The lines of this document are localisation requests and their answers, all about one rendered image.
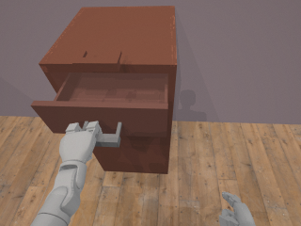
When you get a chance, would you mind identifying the left robot forearm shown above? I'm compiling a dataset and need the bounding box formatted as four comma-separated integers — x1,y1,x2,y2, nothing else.
30,160,87,226

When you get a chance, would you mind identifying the handle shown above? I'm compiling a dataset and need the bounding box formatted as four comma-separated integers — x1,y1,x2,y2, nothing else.
72,57,120,73
82,121,122,148

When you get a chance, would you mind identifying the drawer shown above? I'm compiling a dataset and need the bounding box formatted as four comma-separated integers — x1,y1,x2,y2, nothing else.
31,73,168,137

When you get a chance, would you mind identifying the right robot hand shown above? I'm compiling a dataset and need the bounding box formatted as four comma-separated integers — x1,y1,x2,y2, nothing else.
219,191,255,226

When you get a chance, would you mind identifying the left robot hand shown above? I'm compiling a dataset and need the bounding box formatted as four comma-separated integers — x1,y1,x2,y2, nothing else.
59,121,103,164

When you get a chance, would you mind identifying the cabinet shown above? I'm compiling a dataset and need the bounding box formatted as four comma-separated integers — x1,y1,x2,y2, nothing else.
39,6,177,174

